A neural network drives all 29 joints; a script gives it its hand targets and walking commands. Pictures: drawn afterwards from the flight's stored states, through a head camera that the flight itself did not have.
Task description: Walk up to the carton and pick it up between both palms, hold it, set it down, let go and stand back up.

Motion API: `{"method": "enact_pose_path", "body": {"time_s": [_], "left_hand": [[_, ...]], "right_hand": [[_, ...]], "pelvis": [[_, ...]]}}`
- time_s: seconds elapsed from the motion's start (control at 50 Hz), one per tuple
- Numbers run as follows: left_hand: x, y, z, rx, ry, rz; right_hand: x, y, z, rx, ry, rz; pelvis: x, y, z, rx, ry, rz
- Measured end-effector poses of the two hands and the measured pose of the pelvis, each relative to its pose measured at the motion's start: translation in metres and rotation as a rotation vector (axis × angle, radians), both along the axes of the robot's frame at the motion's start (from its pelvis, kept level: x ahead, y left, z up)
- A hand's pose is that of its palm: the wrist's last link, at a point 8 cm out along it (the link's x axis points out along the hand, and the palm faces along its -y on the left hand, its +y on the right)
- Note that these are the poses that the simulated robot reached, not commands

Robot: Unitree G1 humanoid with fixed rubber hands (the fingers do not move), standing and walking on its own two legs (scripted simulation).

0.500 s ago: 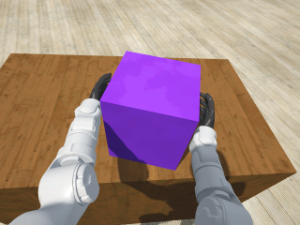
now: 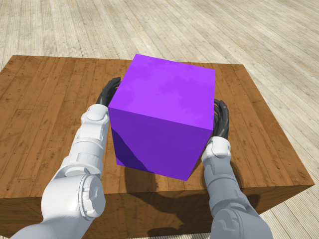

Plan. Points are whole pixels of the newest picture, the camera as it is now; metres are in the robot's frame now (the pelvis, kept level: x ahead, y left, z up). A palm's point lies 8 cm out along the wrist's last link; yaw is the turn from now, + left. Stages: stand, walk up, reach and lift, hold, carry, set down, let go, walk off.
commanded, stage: reach and lift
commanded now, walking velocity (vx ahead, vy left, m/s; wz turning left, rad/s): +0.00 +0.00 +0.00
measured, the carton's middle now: (162, 120) +0.42 -0.04 +0.06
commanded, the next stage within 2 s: none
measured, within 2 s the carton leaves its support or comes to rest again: leaves its support in 0.90 s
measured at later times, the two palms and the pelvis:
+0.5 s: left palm (109, 102) +0.42 +0.09 +0.13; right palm (226, 136) +0.34 -0.19 +0.08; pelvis -0.05 -0.01 +0.00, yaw -2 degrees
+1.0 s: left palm (101, 109) +0.41 +0.11 +0.12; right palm (223, 128) +0.35 -0.18 +0.10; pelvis -0.01 -0.01 +0.00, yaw +1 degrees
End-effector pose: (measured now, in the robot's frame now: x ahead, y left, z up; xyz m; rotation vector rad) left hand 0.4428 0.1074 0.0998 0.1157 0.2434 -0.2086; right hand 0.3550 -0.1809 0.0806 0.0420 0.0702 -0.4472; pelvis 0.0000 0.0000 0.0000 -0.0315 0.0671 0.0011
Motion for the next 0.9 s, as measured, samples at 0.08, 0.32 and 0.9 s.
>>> {"method": "enact_pose_path", "body": {"time_s": [0.08, 0.32, 0.9], "left_hand": [[-0.005, 0.001, 0.003, 0.011, -0.032, 0.001], [-0.022, -0.005, 0.023, 0.024, -0.138, 0.019], [-0.029, 0.006, 0.007, 0.058, -0.063, 0.097]], "right_hand": [[-0.003, 0.001, 0.002, -0.009, -0.028, 0.006], [-0.016, -0.005, 0.006, -0.011, -0.107, 0.016], [0.001, -0.002, 0.002, 0.03, -0.015, 0.107]], "pelvis": [[-0.003, -0.001, 0.0, -0.002, 0.009, 0.0], [-0.031, -0.004, -0.001, 0.002, 0.041, -0.01], [-0.017, -0.007, -0.002, -0.002, 0.098, 0.005]]}}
